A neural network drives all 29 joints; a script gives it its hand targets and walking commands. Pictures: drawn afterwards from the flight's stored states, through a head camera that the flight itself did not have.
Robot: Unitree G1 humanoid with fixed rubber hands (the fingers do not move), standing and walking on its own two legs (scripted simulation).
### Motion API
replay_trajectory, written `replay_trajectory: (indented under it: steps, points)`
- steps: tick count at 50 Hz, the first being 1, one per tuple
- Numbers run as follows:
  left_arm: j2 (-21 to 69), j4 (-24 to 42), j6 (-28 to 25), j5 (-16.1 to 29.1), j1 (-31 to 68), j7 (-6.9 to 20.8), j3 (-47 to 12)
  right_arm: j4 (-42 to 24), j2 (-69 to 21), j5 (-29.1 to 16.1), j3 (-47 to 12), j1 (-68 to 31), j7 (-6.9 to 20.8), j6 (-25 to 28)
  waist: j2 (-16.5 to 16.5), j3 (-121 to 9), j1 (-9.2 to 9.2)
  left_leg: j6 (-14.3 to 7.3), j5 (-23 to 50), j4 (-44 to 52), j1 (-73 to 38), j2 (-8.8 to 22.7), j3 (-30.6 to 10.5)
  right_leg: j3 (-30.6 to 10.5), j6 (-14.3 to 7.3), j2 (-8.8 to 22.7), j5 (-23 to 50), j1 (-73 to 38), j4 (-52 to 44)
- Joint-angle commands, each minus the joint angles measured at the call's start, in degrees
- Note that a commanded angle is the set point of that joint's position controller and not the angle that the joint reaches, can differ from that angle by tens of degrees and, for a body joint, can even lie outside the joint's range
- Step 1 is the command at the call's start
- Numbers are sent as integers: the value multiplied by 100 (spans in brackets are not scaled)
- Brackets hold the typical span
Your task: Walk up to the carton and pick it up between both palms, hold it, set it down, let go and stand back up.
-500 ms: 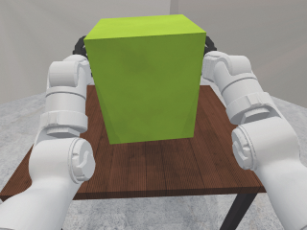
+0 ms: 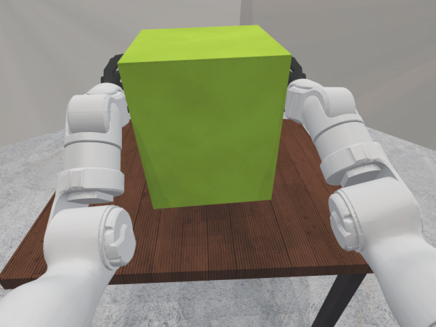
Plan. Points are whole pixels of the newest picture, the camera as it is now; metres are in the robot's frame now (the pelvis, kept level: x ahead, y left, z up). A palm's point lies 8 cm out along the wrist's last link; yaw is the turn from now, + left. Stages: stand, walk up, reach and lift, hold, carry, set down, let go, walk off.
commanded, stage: hold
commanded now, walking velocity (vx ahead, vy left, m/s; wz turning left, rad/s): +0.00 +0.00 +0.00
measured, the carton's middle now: (206, 115) +0.39 +0.00 +0.27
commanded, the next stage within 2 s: none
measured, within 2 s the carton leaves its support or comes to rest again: neither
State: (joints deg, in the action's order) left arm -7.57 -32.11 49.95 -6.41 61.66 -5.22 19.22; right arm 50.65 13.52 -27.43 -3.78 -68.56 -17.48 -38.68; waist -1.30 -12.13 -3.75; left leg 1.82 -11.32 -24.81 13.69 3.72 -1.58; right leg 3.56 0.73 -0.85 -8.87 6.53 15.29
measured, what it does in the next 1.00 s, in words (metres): stands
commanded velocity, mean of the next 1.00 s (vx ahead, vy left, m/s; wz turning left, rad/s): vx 0.00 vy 0.00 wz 0.00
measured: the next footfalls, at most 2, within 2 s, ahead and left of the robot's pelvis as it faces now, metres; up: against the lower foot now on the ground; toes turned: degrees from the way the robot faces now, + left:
none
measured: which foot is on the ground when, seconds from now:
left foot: down 0.00-1.00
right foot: down 0.00-1.00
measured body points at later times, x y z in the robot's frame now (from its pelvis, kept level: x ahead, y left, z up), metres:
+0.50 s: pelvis -0.01 +0.00 +0.00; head -0.09 +0.02 +0.44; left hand +0.39 +0.16 +0.32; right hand +0.39 -0.15 +0.33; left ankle +0.02 +0.13 -0.75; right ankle -0.01 -0.13 -0.75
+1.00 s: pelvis +0.00 +0.00 +0.00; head -0.08 +0.01 +0.44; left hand +0.40 +0.16 +0.31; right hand +0.40 -0.15 +0.31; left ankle +0.02 +0.13 -0.75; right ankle -0.01 -0.13 -0.75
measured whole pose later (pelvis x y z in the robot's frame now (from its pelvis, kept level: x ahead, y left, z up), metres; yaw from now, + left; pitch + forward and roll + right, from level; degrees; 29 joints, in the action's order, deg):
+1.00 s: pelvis +0.00 +0.00 +0.00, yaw +0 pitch +0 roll -2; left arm -8.2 -36.0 49.0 -6.9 63.4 -4.7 19.9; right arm 53.6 13.3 -27.4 -4.3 -69.7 -17.2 -38.6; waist -1.3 -12.1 -3.7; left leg 1.8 -11.0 -24.3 13.2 3.6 -1.9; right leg 3.6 0.7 -0.8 -8.8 6.1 15.0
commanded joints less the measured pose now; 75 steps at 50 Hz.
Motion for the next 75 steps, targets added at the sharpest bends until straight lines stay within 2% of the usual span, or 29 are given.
replay_trajectory:
  steps: [1,2,7,9,13,16,19,24,27,31,32,35,36,41,45,46,50,53,54,56,57,59,61,63,64,65,69,73,75]
  points:
    - [3726,500,-413,836,4706,781,-1705,-1898,-3928,-913,-569,-5242,808,168,-248,-1958,-1,171,1269,226,-849,-564,-113,-421,172,-471,977,-411,-63]
    - [3782,592,-427,866,4747,788,-1789,-1831,-3931,-866,-532,-5206,810,184,-251,-2023,-71,193,1305,237,-851,-542,-112,-427,147,-477,1041,-454,-28]
    - [3597,403,-377,731,4596,842,-1569,-1580,-3785,-945,-558,-5111,762,130,-205,-1797,-25,205,1544,177,-938,-563,-111,-452,171,-466,1232,-533,-48]
    - [3651,820,-438,898,4884,835,-1758,-1834,-3951,-1047,-679,-5210,755,168,-223,-2283,-79,217,1715,127,-1009,-588,-123,-428,202,-497,1391,-667,25]
    - [3668,851,-434,948,4951,778,-1782,-1925,-3993,-1118,-693,-5292,785,169,-248,-2272,-53,219,1804,80,-1022,-591,-152,-406,196,-501,1470,-606,29]
    - [3666,642,-414,899,4903,780,-1754,-1901,-3961,-1058,-654,-5376,797,176,-207,-2159,-5,185,1487,154,-972,-585,-118,-404,190,-498,1156,-504,-18]
    - [3834,495,-444,989,4902,773,-1863,-2031,-3944,-978,-539,-5512,809,225,-311,-2139,-76,203,1367,155,-885,-586,-126,-432,168,-467,1057,-411,-67]
    - [3574,-138,-482,722,4803,858,-1431,-1156,-3729,-700,-222,-5260,848,165,-147,-1514,-71,120,716,431,-584,-522,-99,-447,118,-422,520,-282,-153]
    - [3598,-38,-592,751,5150,857,-1399,-1032,-3875,-685,-223,-5440,918,224,-200,-1699,0,105,625,466,-484,-499,-102,-433,97,-412,397,-322,-104]
    - [3750,283,-637,928,5297,732,-1583,-1386,-3894,-900,-402,-5655,944,309,-407,-2360,21,218,1470,163,-937,-528,-151,-395,96,-485,1032,-440,14]
    - [3685,302,-634,914,5196,729,-1509,-1425,-3931,-936,-451,-5572,923,304,-316,-2380,56,205,1572,135,-942,-553,-121,-384,136,-490,1141,-456,17]
    - [3562,135,-585,862,4889,790,-1403,-1382,-3837,-913,-432,-5364,842,279,-174,-2185,-1,160,1539,172,-905,-596,-79,-417,196,-468,1273,-519,-15]
    - [3650,300,-594,929,4925,803,-1494,-1753,-3913,-973,-535,-5556,828,338,-176,-2494,40,148,1606,134,-942,-602,-93,-424,212,-476,1322,-600,10]
    - [3585,581,-575,934,4861,808,-1640,-1851,-3945,-1059,-634,-5273,725,259,-189,-2379,-83,217,1884,23,-1112,-626,-122,-406,268,-478,1728,-646,24]
    - [3537,430,-523,853,4851,866,-1574,-1580,-3866,-984,-539,-5135,737,175,-176,-1887,-108,205,1513,192,-915,-611,-110,-415,234,-460,1331,-531,-51]
    - [3530,437,-524,857,4875,871,-1551,-1627,-3898,-1000,-591,-5202,751,187,-141,-1973,-34,189,1470,220,-893,-596,-113,-395,224,-467,1229,-542,-56]
    - [3701,802,-542,1001,4976,769,-1785,-2273,-4137,-1168,-873,-5611,763,270,-155,-2557,53,185,2010,-11,-1113,-617,-159,-404,255,-514,1627,-641,54]
    - [3770,909,-482,1071,4923,747,-1919,-2375,-4033,-1230,-835,-5463,713,221,-226,-2592,-70,260,2157,-95,-1233,-626,-179,-401,249,-529,1787,-626,58]
    - [3766,818,-456,1029,4944,761,-1884,-2196,-3977,-1178,-742,-5406,710,182,-337,-2343,-105,271,1941,-37,-1159,-627,-162,-402,231,-494,1611,-546,37]
    - [3678,606,-439,918,4851,803,-1711,-1881,-3921,-1016,-593,-5205,731,138,-201,-1930,-107,213,1485,144,-974,-596,-122,-396,216,-473,1194,-426,-46]
    - [3599,434,-422,839,4765,829,-1604,-1854,-3932,-987,-612,-5265,740,151,-131,-1917,-6,149,1335,211,-896,-598,-102,-412,219,-453,1043,-409,-79]
    - [3705,398,-426,891,4718,850,-1756,-1706,-3747,-911,-452,-5150,741,134,-310,-1795,-177,222,1306,232,-845,-552,-131,-448,152,-452,1076,-449,-69]
    - [3776,405,-424,934,4726,860,-1801,-1851,-3713,-903,-433,-5275,756,171,-301,-1865,-198,274,1417,201,-886,-536,-149,-418,116,-489,1101,-448,-86]
    - [3812,539,-429,929,4760,850,-1755,-1955,-3821,-974,-567,-5379,775,190,-311,-2214,-97,269,1666,131,-965,-552,-147,-396,129,-499,1287,-582,-21]
    - [3799,599,-425,922,4811,838,-1776,-1867,-3788,-1014,-547,-5286,776,160,-385,-2254,-140,296,1741,117,-1025,-551,-166,-414,136,-496,1369,-606,-9]
    - [3725,458,-427,848,4826,839,-1649,-1744,-3781,-994,-530,-5315,788,143,-372,-2052,-66,279,1547,160,-943,-570,-142,-407,147,-491,1141,-530,-38]
    - [3765,377,-498,890,5038,814,-1726,-1474,-3819,-856,-402,-5382,873,190,-352,-1964,-100,231,1091,314,-734,-508,-136,-382,98,-514,674,-359,-50]
    - [3872,466,-593,1026,5377,745,-1797,-1672,-3951,-870,-388,-5773,958,323,-380,-2342,-13,211,1155,241,-739,-513,-144,-386,105,-508,692,-294,1]
    - [3678,289,-626,914,5326,703,-1542,-1258,-3939,-849,-337,-5543,966,262,-237,-2135,52,166,1148,265,-768,-522,-129,-401,143,-484,678,-262,-30]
